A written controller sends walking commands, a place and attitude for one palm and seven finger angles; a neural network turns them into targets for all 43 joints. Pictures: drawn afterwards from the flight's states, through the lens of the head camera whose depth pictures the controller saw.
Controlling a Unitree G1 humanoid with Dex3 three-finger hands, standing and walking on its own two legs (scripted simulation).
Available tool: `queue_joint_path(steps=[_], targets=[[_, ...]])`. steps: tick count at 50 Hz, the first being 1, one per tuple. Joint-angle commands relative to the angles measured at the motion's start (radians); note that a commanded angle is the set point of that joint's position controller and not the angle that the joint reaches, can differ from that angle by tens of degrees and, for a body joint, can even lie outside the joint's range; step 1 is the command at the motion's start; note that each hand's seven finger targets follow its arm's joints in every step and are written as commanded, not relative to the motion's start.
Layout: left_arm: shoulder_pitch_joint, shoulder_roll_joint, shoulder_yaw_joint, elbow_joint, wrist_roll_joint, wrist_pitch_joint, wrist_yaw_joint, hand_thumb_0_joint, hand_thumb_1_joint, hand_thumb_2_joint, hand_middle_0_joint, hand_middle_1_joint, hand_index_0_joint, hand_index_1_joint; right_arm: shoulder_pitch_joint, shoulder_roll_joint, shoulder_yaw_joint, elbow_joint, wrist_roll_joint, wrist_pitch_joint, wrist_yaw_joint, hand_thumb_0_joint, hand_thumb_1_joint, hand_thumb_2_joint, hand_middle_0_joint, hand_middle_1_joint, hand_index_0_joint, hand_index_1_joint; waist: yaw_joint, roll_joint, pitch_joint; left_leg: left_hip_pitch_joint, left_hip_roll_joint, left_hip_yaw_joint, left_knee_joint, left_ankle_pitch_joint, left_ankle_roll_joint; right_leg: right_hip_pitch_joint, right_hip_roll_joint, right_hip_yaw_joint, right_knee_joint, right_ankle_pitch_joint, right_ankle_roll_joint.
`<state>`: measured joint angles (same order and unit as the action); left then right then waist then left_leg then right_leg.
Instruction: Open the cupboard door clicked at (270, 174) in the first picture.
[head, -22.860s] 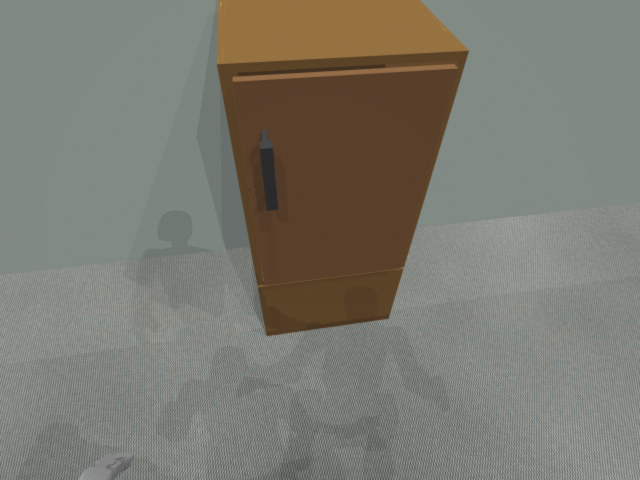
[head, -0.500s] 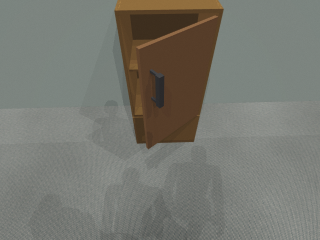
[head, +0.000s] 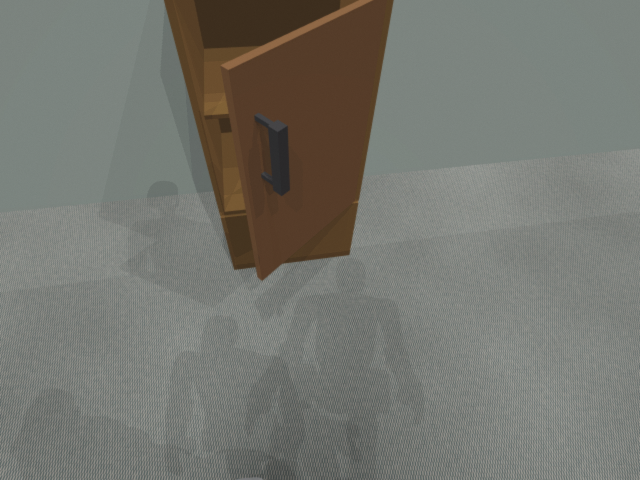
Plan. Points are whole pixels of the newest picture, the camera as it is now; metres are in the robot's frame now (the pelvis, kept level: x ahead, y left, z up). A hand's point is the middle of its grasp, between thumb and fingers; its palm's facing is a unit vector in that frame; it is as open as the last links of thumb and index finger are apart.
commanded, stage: walk to a spot facing it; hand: left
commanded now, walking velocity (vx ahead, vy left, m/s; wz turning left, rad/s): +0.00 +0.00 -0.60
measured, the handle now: (271, 155) +0.63 +0.14 +0.00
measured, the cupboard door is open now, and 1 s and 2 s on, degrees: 38 38 38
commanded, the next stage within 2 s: none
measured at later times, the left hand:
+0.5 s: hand out of the picture +0.11 +0.10 -0.15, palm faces -0.24 -0.93 -0.28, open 7.4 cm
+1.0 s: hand (263, 449) +0.18 +0.09 -0.16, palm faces -0.49 -0.84 -0.23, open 7.4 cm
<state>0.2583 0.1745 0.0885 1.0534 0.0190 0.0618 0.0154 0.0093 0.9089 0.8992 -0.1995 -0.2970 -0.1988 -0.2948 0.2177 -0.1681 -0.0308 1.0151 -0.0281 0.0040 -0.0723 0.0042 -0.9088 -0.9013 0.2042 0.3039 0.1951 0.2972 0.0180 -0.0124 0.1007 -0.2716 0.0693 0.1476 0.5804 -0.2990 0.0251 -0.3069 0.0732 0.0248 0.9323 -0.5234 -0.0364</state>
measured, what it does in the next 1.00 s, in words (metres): steps on the spot, turning right: right foot, then left foot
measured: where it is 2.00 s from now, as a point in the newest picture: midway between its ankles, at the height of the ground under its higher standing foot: outside the picture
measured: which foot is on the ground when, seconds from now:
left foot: down 0.00-0.30, up 0.32-0.78, down 0.80-1.00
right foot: up 0.00-0.28, down 0.30-0.80, up 0.82-1.00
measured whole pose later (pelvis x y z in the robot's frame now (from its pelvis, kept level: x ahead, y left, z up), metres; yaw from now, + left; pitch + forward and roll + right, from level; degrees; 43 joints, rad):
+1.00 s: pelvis +0.00 -0.06 +0.01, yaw -34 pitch +2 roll -1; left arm 0.19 0.27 0.11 0.92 0.03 0.06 -0.03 0.01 0.91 0.90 -0.20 -0.30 -0.20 -0.29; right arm 0.20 -0.18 -0.01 0.88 -0.03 0.02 -0.05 0.01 -0.90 -0.90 0.21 0.30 0.20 0.30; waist 0.03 -0.02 0.10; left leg -0.21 0.08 0.10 0.49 -0.30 -0.01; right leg -0.52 0.00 0.01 1.07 -0.42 0.05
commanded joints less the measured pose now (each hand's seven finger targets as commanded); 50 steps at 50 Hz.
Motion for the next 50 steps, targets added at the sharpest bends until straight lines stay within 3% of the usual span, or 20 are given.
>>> queue_joint_path(steps=[1,9,12,13,14,15,16,17,18,21,25,33,37,38,39,40,41,42,45,50], targets=[[-0.012,0.073,0.027,-0.097,0.007,-0.014,-0.03,0.0,0.9,0.9,-0.2,-0.3,-0.2,-0.3,0.054,-0.17,-0.031,-0.064,-0.009,-0.009,-0.004,0.0,-0.9,-0.9,0.2,0.3,0.2,0.3,0.001,0.082,-0.063,0.114,0.297,-0.229,-0.304,0.286,0.13,-0.219,-0.105,0.009,0.257,0.071,0.048],[-0.103,0.072,0.013,-0.163,0.005,-0.013,-0.046,0.0,0.9,0.9,-0.2,-0.3,-0.2,-0.3,0.045,-0.203,-0.058,-0.089,-0.009,-0.003,0.024,0.0,-0.9,-0.9,0.2,0.3,0.2,0.3,-0.033,0.201,-0.113,0.131,0.287,-0.05,-0.245,0.274,0.106,-0.129,-0.129,-0.087,-0.096,0.103,0.068],[-0.064,0.097,0.016,-0.162,0.006,-0.024,-0.044,0.0,0.9,0.9,-0.2,-0.3,-0.2,-0.3,0.023,-0.226,-0.071,-0.108,-0.007,0.004,0.035,0.0,-0.9,-0.9,0.2,0.3,0.2,0.3,-0.01,0.193,-0.141,0.097,0.287,-0.008,-0.137,0.259,0.062,-0.009,-0.103,-0.119,-0.263,0.168,0.051],[-0.013,0.114,0.022,-0.149,0.006,-0.028,-0.042,0.0,0.9,0.9,-0.2,-0.3,-0.2,-0.3,-0.003,-0.223,-0.072,-0.118,-0.003,0.007,0.037,0.0,-0.9,-0.9,0.2,0.3,0.2,0.3,0.024,0.146,-0.16,0.046,0.265,0.021,-0.057,0.206,0.026,0.084,-0.097,-0.123,-0.369,0.278,0.042],[0.039,0.183,0.036,-0.135,0.012,-0.039,-0.034,0.0,0.9,0.9,-0.2,-0.3,-0.2,-0.3,-0.007,-0.183,-0.068,-0.133,0.007,0.011,0.042,0.0,-0.9,-0.9,0.2,0.3,0.2,0.3,0.056,-0.043,-0.178,-0.061,0.191,0.073,0.127,0.055,-0.032,0.209,-0.177,-0.006,-0.518,0.421,0.011],[0.063,0.314,0.06,-0.134,0.023,-0.05,-0.017,0.0,0.9,0.9,-0.2,-0.3,-0.2,-0.3,-0.037,-0.099,-0.046,-0.187,0.01,0.016,0.051,0.0,-0.9,-0.9,0.2,0.3,0.2,0.3,0.081,-0.398,-0.155,-0.323,0.024,0.081,0.422,-0.357,-0.086,0.271,-0.426,0.399,-0.606,0.7,-0.1],[0.089,0.325,0.058,-0.131,0.006,-0.046,-0.006,0.0,0.9,0.9,-0.2,-0.3,-0.2,-0.3,-0.063,-0.135,-0.048,-0.198,0.009,0.027,0.044,0.0,-0.9,-0.9,0.2,0.3,0.2,0.3,0.091,-0.339,-0.165,-0.336,0.02,-0.074,0.555,-0.362,-0.074,0.245,-0.455,0.409,-0.59,0.782,-0.163],[0.053,0.287,0.056,-0.142,0.005,-0.045,0.003,0.0,0.9,0.9,-0.2,-0.3,-0.2,-0.3,-0.069,-0.134,-0.054,-0.195,0.011,0.034,0.046,0.0,-0.9,-0.9,0.2,0.3,0.2,0.3,0.065,-0.258,-0.129,-0.344,0.045,-0.112,0.604,-0.279,-0.07,0.195,-0.417,0.349,-0.586,0.678,-0.167],[-0.014,0.257,0.051,-0.159,0.008,-0.042,0.008,0.0,0.9,0.9,-0.2,-0.3,-0.2,-0.3,-0.085,-0.131,-0.054,-0.182,0.011,0.036,0.041,0.0,-0.9,-0.9,0.2,0.3,0.2,0.3,0.038,-0.278,-0.109,-0.37,0.047,-0.135,0.632,-0.216,-0.074,0.182,-0.359,0.338,-0.572,0.631,-0.16],[-0.055,0.205,0.035,-0.19,0.002,-0.05,0.011,0.0,0.9,0.9,-0.2,-0.3,-0.2,-0.3,-0.072,-0.126,-0.051,-0.171,0.008,0.037,0.047,0.0,-0.9,-0.9,0.2,0.3,0.2,0.3,0.003,-0.16,-0.148,-0.315,0.024,-0.143,0.605,-0.093,-0.092,0.181,-0.284,0.251,-0.539,0.704,-0.13],[-0.005,0.212,0.035,-0.184,0.003,-0.054,0.008,0.0,0.9,0.9,-0.2,-0.3,-0.2,-0.3,-0.095,-0.118,-0.051,-0.176,0.011,0.04,0.044,0.0,-0.9,-0.9,0.2,0.3,0.2,0.3,0.013,-0.083,-0.164,-0.292,-0.008,-0.151,0.533,-0.077,-0.099,0.2,-0.272,0.291,-0.55,0.682,-0.139],[0.015,0.227,0.044,-0.182,0.013,-0.05,0.004,0.0,0.9,0.9,-0.2,-0.3,-0.2,-0.3,-0.129,-0.112,-0.047,-0.216,0.024,0.018,0.034,0.0,-0.9,-0.9,0.2,0.3,0.2,0.3,0.023,-0.106,-0.146,-0.202,-0.047,-0.18,0.249,-0.16,-0.077,0.181,-0.278,0.433,-0.545,0.706,-0.183],[-0.044,0.215,0.042,-0.195,0.003,-0.042,0.002,0.0,0.9,0.9,-0.2,-0.3,-0.2,-0.3,-0.017,-0.122,-0.045,-0.19,0.032,0.004,0.025,0.0,-0.9,-0.9,0.2,0.3,0.2,0.3,-0.033,-0.09,-0.195,0.05,-0.06,-0.184,-0.061,-0.004,-0.064,0.058,-0.207,0.424,-0.467,0.673,-0.108],[-0.065,0.19,0.035,-0.206,-0.005,-0.04,0.0,0.0,0.9,0.9,-0.2,-0.3,-0.2,-0.3,0.041,-0.156,-0.048,-0.176,0.029,-0.006,0.019,0.0,-0.9,-0.9,0.2,0.3,0.2,0.3,-0.063,-0.007,-0.217,0.212,0.011,-0.231,-0.202,0.06,-0.044,-0.067,-0.14,0.352,-0.407,0.526,-0.059],[-0.041,0.134,0.023,-0.225,-0.015,-0.038,-0.012,0.0,0.9,0.9,-0.2,-0.3,-0.2,-0.3,0.046,-0.248,-0.063,-0.183,0.014,-0.016,0.016,0.0,-0.9,-0.9,0.2,0.3,0.2,0.3,-0.057,0.257,-0.22,0.347,0.254,-0.478,-0.302,0.113,0.032,-0.272,0.007,0.191,-0.247,0.163,0.007],[-0.08,0.145,0.02,-0.238,-0.003,-0.039,-0.021,0.0,0.9,0.9,-0.2,-0.3,-0.2,-0.3,0.063,-0.289,-0.068,-0.191,0.008,-0.007,0.011,0.0,-0.9,-0.9,0.2,0.3,0.2,0.3,-0.068,0.304,-0.168,0.282,0.419,-0.577,-0.318,0.275,0.128,-0.328,0.006,0.052,-0.018,-0.089,0.057],[-0.08,0.168,0.026,-0.237,0.005,-0.036,-0.028,0.0,0.9,0.9,-0.2,-0.3,-0.2,-0.3,0.032,-0.266,-0.057,-0.21,-0.001,-0.001,0.007,0.0,-0.9,-0.9,0.2,0.3,0.2,0.3,-0.049,0.194,-0.132,0.162,0.413,-0.51,-0.3,0.33,0.165,-0.29,-0.043,0.068,0.123,-0.058,0.066],[-0.058,0.167,0.032,-0.226,0.011,-0.033,-0.035,0.0,0.9,0.9,-0.2,-0.3,-0.2,-0.3,-0.012,-0.226,-0.043,-0.22,-0.006,-0.007,0.007,0.0,-0.9,-0.9,0.2,0.3,0.2,0.3,-0.019,0.172,-0.114,0.131,0.362,-0.442,-0.29,0.399,0.159,-0.295,-0.053,0.053,0.193,0.0,0.078],[-0.048,0.144,0.03,-0.202,0.004,-0.022,-0.051,0.0,0.9,0.9,-0.2,-0.3,-0.2,-0.3,-0.041,-0.196,-0.032,-0.227,-0.005,-0.009,0.011,0.0,-0.9,-0.9,0.2,0.3,0.2,0.3,0.006,0.186,-0.101,0.137,0.239,-0.222,-0.23,0.541,0.104,-0.288,-0.078,0.01,0.263,0.086,0.095],[-0.128,0.106,0.006,-0.227,0.0,-0.021,-0.06,0.0,0.9,0.9,-0.2,-0.3,-0.2,-0.3,0.048,-0.22,-0.047,-0.184,-0.005,-0.007,0.022,0.0,-0.9,-0.9,0.2,0.3,0.2,0.3,-0.037,0.207,-0.118,0.201,0.225,-0.109,-0.187,0.562,0.088,-0.216,-0.098,-0.079,-0.012,0.112,0.094]])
